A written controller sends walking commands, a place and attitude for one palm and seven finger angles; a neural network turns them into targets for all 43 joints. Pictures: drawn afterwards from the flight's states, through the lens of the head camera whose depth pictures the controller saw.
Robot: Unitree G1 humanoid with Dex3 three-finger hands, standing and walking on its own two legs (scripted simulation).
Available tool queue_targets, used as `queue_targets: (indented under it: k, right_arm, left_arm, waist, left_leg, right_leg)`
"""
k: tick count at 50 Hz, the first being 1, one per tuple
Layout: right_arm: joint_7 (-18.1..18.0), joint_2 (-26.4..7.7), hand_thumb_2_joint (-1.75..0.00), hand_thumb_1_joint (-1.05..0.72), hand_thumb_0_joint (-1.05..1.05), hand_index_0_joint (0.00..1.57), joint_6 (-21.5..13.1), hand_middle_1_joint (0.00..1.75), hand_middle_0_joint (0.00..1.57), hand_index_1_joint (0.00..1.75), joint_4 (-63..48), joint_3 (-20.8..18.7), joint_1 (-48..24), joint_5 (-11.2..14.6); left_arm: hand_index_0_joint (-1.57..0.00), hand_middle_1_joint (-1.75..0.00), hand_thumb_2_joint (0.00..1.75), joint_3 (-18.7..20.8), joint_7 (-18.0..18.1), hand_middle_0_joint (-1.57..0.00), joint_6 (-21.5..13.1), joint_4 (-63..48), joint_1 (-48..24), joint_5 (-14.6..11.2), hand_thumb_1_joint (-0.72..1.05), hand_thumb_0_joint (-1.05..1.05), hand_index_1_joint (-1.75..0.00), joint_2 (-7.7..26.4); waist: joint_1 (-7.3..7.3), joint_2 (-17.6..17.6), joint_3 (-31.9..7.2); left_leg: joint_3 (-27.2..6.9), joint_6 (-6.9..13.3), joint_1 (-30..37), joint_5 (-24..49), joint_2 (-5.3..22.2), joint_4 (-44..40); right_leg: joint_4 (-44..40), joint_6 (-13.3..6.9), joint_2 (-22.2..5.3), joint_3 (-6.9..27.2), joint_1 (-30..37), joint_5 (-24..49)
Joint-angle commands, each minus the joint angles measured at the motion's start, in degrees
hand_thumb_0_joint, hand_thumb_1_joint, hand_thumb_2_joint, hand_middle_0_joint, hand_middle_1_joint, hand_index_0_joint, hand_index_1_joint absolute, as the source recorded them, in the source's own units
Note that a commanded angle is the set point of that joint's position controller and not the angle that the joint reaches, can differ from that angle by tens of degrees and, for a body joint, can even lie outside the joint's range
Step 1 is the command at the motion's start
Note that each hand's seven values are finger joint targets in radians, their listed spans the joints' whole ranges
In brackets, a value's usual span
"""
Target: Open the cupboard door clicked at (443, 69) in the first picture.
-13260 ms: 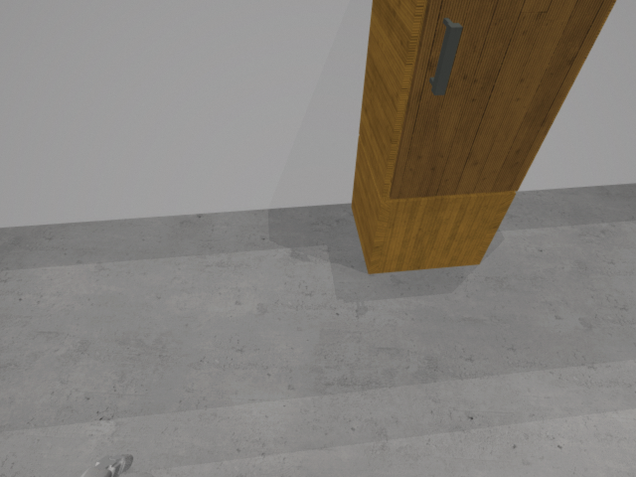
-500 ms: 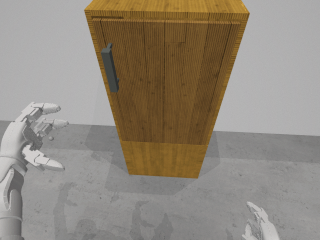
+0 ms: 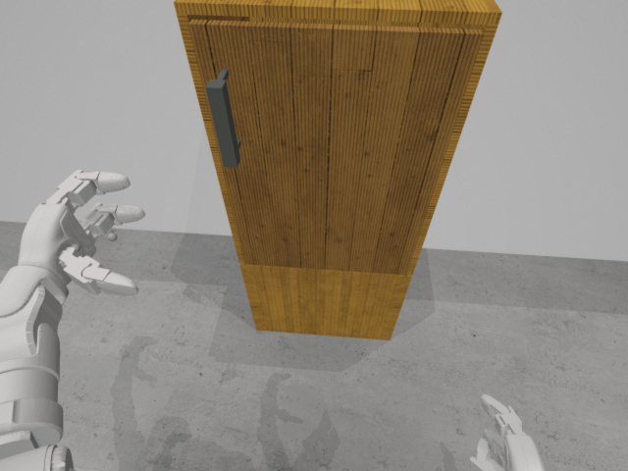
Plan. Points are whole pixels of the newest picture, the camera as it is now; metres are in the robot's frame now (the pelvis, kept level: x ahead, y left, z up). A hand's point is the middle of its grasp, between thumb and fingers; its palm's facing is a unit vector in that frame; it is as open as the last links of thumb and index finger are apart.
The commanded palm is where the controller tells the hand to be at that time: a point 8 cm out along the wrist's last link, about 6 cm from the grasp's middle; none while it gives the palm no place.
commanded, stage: move the hooked fingers beside the handle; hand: left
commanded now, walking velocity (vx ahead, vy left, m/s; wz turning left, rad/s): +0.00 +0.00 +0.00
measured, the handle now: (227, 119) +0.61 +0.20 +0.12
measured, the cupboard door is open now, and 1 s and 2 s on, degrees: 0 0 0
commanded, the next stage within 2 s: none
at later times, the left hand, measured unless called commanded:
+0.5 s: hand (142, 186) +0.43 +0.27 +0.13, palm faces +0.00 -1.00 +0.01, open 14.0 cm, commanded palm +0.41 +0.32 +0.13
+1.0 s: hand (165, 154) +0.49 +0.26 +0.13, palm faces -0.02 -1.00 +0.01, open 14.0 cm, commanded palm +0.48 +0.32 +0.12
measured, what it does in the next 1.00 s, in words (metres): stands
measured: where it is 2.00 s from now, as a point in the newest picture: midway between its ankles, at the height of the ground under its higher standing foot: outside the picture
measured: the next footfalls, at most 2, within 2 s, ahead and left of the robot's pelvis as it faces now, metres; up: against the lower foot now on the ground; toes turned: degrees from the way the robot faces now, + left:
none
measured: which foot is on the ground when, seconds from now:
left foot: down 0.00-1.00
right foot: down 0.00-1.00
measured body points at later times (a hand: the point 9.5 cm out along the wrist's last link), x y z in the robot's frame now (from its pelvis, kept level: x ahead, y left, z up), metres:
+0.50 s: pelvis +0.01 +0.01 +0.00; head +0.06 +0.02 +0.44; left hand +0.42 +0.33 +0.13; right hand +0.09 -0.25 -0.11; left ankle +0.02 +0.12 -0.73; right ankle +0.02 -0.10 -0.73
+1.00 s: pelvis +0.02 +0.02 -0.01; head +0.09 +0.03 +0.43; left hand +0.49 +0.31 +0.14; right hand +0.05 -0.25 -0.12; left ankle +0.02 +0.12 -0.73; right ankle +0.02 -0.10 -0.73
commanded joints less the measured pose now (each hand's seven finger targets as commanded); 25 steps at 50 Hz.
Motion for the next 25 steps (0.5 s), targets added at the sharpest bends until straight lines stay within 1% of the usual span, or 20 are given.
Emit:
queue_targets:
  k: [1,2,3,4,6,7,8,9,10,11,12,13,15,16,17,19,22,23,24,25]
  right_arm:
    - [-0.9,-8.1,-0.90,-0.90,0.00,0.20,-3.3,0.30,0.20,0.30,-7.1,-3.6,-1.4,-0.4]
    - [-0.6,-8.4,-0.90,-0.90,0.00,0.20,-3.0,0.30,0.20,0.30,-7.5,-3.6,-1.1,-0.5]
    - [-0.4,-8.4,-0.90,-0.90,0.00,0.20,-2.7,0.30,0.20,0.30,-7.5,-3.6,-0.9,-0.4]
    - [-0.2,-8.5,-0.90,-0.90,0.00,0.20,-2.6,0.30,0.20,0.30,-7.5,-3.6,-0.6,-0.5]
    - [0.3,-8.9,-0.90,-0.90,0.00,0.20,-2.1,0.30,0.20,0.30,-7.7,-3.8,0.3,-0.6]
    - [0.6,-9.1,-0.90,-0.90,0.00,0.20,-1.8,0.30,0.20,0.30,-8.0,-3.8,0.7,-0.6]
    - [0.8,-9.1,-0.90,-0.90,0.00,0.20,-1.5,0.30,0.20,0.30,-8.3,-3.8,0.6,-0.5]
    - [0.9,-9.2,-0.90,-0.90,0.00,0.20,-1.2,0.30,0.20,0.30,-8.2,-4.1,1.3,-0.5]
    - [1.1,-9.3,-0.90,-0.90,0.00,0.20,-1.0,0.30,0.20,0.30,-8.2,-4.2,1.8,-0.6]
    - [1.4,-9.3,-0.90,-0.90,0.00,0.20,-0.8,0.30,0.20,0.30,-8.5,-4.4,2.2,-0.7]
    - [1.5,-9.5,-0.90,-0.90,0.00,0.20,-0.5,0.30,0.20,0.30,-8.6,-4.5,2.5,-0.9]
    - [1.6,-9.7,-0.90,-0.90,0.00,0.20,-0.3,0.30,0.20,0.30,-8.5,-4.7,3.2,-1.0]
    - [1.6,-9.6,-0.90,-0.90,0.00,0.20,0.3,0.30,0.20,0.30,-8.1,-4.9,4.3,-1.0]
    - [1.6,-9.6,-0.90,-0.90,0.00,0.20,0.4,0.30,0.20,0.30,-7.9,-5.0,4.6,-1.0]
    - [1.5,-9.8,-0.90,-0.90,0.00,0.20,0.7,0.30,0.20,0.30,-7.4,-4.8,5.0,-1.1]
    - [1.5,-10.1,-0.90,-0.90,0.00,0.20,1.2,0.30,0.20,0.30,-6.7,-5.1,6.0,-1.1]
    - [1.4,-10.0,-0.90,-0.90,0.00,0.20,1.7,0.30,0.20,0.30,-6.3,-5.2,6.8,-1.2]
    - [1.4,-10.3,-0.90,-0.90,0.00,0.20,2.0,0.30,0.20,0.30,-5.9,-5.2,7.4,-1.2]
    - [1.5,-10.4,-0.90,-0.90,0.00,0.20,2.3,0.30,0.20,0.30,-5.6,-5.1,7.6,-1.2]
    - [1.5,-10.7,-0.90,-0.90,0.00,0.20,2.7,0.30,0.20,0.30,-5.3,-5.2,8.3,-1.3]
  left_arm:
    - [-0.30,-1.20,0.30,2.7,-0.3,-0.30,-5.9,-9.0,-27.3,-0.3,-0.50,0.00,-1.20,18.0]
    - [-0.30,-1.20,0.30,3.0,-0.6,-0.30,-5.6,-7.1,-25.7,-0.7,-0.50,0.00,-1.20,17.9]
    - [-0.30,-1.20,0.30,4.0,-0.6,-0.30,-5.6,-6.0,-25.8,-0.6,-0.50,0.00,-1.20,19.3]
    - [-0.30,-1.20,0.30,2.7,-0.9,-0.30,-5.2,-4.3,-25.7,-0.5,-0.50,0.00,-1.20,17.7]
    - [-0.30,-1.20,0.30,4.4,-0.8,-0.30,-4.9,-1.0,-24.6,-0.4,-0.50,0.00,-1.20,19.2]
    - [-0.30,-1.20,0.30,5.9,-0.8,-0.30,-4.8,0.4,-23.6,-0.5,-0.50,0.00,-1.20,20.8]
    - [-0.30,-1.20,0.30,4.6,-0.7,-0.30,-4.7,0.6,-25.2,-0.3,-0.50,0.00,-1.20,19.7]
    - [-0.30,-1.20,0.30,4.8,-0.4,-0.30,-4.8,1.2,-26.4,0.0,-0.50,0.00,-1.20,20.1]
    - [-0.30,-1.20,0.30,3.8,-0.2,-0.30,-5.1,0.9,-28.0,0.5,-0.50,0.00,-1.20,19.4]
    - [-0.30,-1.20,0.30,4.4,0.3,-0.30,-5.5,1.0,-28.1,0.6,-0.50,0.00,-1.20,19.7]
    - [-0.30,-1.20,0.30,5.3,0.6,-0.30,-6.3,0.0,-29.5,0.6,-0.50,0.00,-1.20,21.2]
    - [-0.30,-1.20,0.30,6.1,0.9,-0.30,-7.0,-0.6,-31.0,1.0,-0.50,0.00,-1.20,22.4]
    - [-0.30,-1.20,0.30,5.6,1.1,-0.30,-8.1,0.1,-32.7,1.4,-0.50,0.00,-1.20,21.9]
    - [-0.30,-1.20,0.30,4.8,1.0,-0.30,-8.6,0.2,-34.4,1.5,-0.50,0.00,-1.20,21.3]
    - [-0.30,-1.20,0.30,4.9,0.9,-0.30,-9.1,0.9,-36.7,1.4,-0.50,0.00,-1.20,22.1]
    - [-0.30,-1.20,0.30,5.8,0.5,-0.30,-9.5,3.6,-37.0,1.9,-0.50,0.00,-1.20,23.4]
    - [-0.30,-1.20,0.30,3.3,-0.3,-0.30,-9.7,5.0,-40.4,2.3,-0.50,0.00,-1.20,21.5]
    - [-0.30,-1.20,0.30,4.8,-0.4,-0.30,-9.4,7.3,-40.0,2.4,-0.50,0.00,-1.20,23.6]
    - [-0.30,-1.20,0.30,3.4,-0.8,-0.30,-9.3,9.2,-40.9,2.6,-0.50,0.00,-1.20,22.4]
    - [-0.30,-1.20,0.30,4.8,-0.8,-0.30,-9.2,11.6,-40.9,2.7,-0.50,0.00,-1.20,24.1]
  waist:
    - [-2.65,4.6,-16.4]
    - [-2.12,2.8,-17.1]
    - [-1.88,2.4,-17.1]
    - [-2.00,3.1,-17.2]
    - [-1.34,1.4,-16.4]
    - [-0.55,0.3,-16.4]
    - [-1.24,0.4,-15.5]
    - [-1.47,-0.3,-16.0]
    - [-1.71,1.2,-15.8]
    - [-1.57,1.9,-16.4]
    - [-1.39,0.7,-17.6]
    - [-1.65,1.0,-19.6]
    - [-2.61,1.0,-19.6]
    - [-2.90,3.0,-19.9]
    - [-3.43,2.3,-19.3]
    - [-3.55,2.1,-20.0]
    - [-4.25,5.5,-21.4]
    - [-4.08,4.4,-21.3]
    - [-4.84,3.4,-20.2]
    - [-4.66,1.2,-20.0]
  left_leg:
    - [-2.1,1.8,6.9,5.3,-1.7,-4.6]
    - [-1.9,1.9,6.0,6.4,-1.8,-4.2]
    - [-1.9,1.9,5.1,6.9,-1.7,-4.1]
    - [-1.6,1.9,5.2,7.6,-1.7,-4.0]
    - [-1.8,1.8,3.8,8.4,-1.6,-4.2]
    - [-1.9,1.7,2.9,9.3,-1.7,-4.1]
    - [-1.6,1.8,2.3,8.9,-1.6,-4.2]
    - [-1.7,1.8,2.4,8.9,-1.5,-4.1]
    - [-1.7,1.7,2.6,9.3,-1.5,-4.1]
    - [-1.6,1.8,2.9,9.2,-1.5,-3.9]
    - [-1.8,1.8,2.9,10.4,-1.4,-3.6]
    - [-1.7,1.9,3.7,11.4,-1.4,-3.4]
    - [-1.5,1.9,4.0,11.9,-1.3,-3.0]
    - [-1.3,1.9,4.5,11.6,-1.3,-2.7]
    - [-1.4,2.0,3.9,11.6,-1.3,-2.4]
    - [-1.6,2.0,3.8,12.1,-1.2,-2.4]
    - [-1.6,1.9,5.8,14.2,-1.2,-1.4]
    - [-1.8,1.9,4.8,13.8,-1.1,-1.3]
    - [-1.7,1.9,4.0,12.9,-1.1,-1.4]
    - [-1.8,2.1,2.6,12.2,-1.0,-1.3]
  right_leg:
    - [-5.7,0.4,0.2,4.8,1.8,5.9]
    - [-5.3,0.3,0.4,4.9,2.8,7.3]
    - [-5.0,0.4,0.2,4.9,3.2,8.4]
    - [-4.6,0.3,0.2,4.8,2.9,9.7]
    - [-4.0,0.2,0.3,4.2,2.6,10.9]
    - [-3.6,0.0,0.5,4.0,3.5,11.7]
    - [-3.5,0.3,0.4,4.0,2.6,11.7]
    - [-3.3,0.3,0.5,3.9,2.1,11.7]
    - [-3.1,0.2,0.5,3.7,1.3,12.0]
    - [-3.0,0.2,0.6,3.9,0.9,11.7]
    - [-2.5,0.0,0.8,3.9,2.2,12.7]
    - [-2.3,0.2,0.8,4.1,2.7,13.8]
    - [-2.1,0.3,1.0,4.1,1.8,14.5]
    - [-2.1,0.3,1.1,4.2,1.0,14.3]
    - [-2.0,0.2,1.1,4.3,1.1,14.2]
    - [-1.8,0.2,1.2,4.2,0.9,14.8]
    - [-1.3,-0.1,1.4,4.0,-1.0,16.0]
    - [-1.4,0.0,1.3,4.0,-1.0,15.9]
    - [-1.5,0.2,1.3,3.8,-1.7,15.4]
    - [-1.4,0.2,1.3,3.9,-1.6,15.0]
